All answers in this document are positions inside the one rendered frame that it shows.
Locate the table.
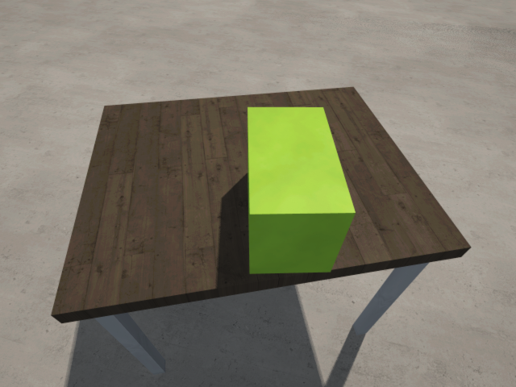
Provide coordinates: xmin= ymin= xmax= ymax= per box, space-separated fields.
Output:
xmin=51 ymin=87 xmax=471 ymax=375

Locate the carton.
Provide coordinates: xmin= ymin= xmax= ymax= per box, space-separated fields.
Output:
xmin=248 ymin=107 xmax=356 ymax=274

